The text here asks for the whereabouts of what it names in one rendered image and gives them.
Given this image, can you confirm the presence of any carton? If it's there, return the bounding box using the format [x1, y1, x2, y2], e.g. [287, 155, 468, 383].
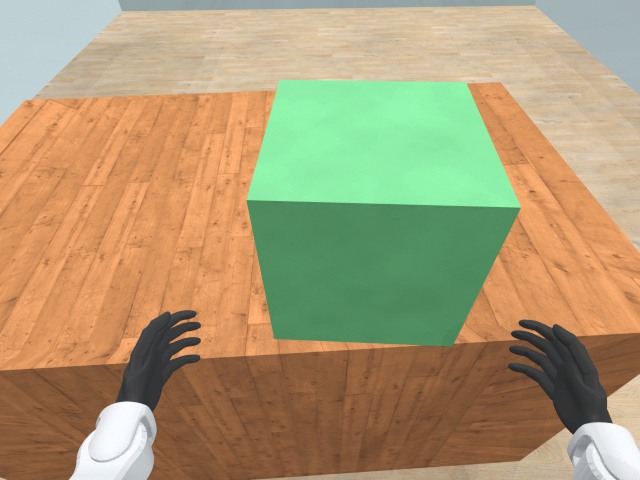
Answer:
[246, 80, 521, 347]

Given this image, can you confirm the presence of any robot right forearm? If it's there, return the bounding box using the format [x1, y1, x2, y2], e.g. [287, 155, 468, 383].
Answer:
[567, 422, 640, 480]

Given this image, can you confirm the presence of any robot left hand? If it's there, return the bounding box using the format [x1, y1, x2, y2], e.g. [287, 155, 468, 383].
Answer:
[116, 310, 201, 412]

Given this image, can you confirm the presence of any robot right hand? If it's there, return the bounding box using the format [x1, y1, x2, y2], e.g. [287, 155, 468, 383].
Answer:
[508, 320, 613, 435]

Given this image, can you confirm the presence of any robot left forearm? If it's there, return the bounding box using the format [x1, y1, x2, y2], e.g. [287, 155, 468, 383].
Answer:
[69, 402, 157, 480]

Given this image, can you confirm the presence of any pedestal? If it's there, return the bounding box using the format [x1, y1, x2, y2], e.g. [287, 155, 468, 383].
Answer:
[0, 82, 640, 480]

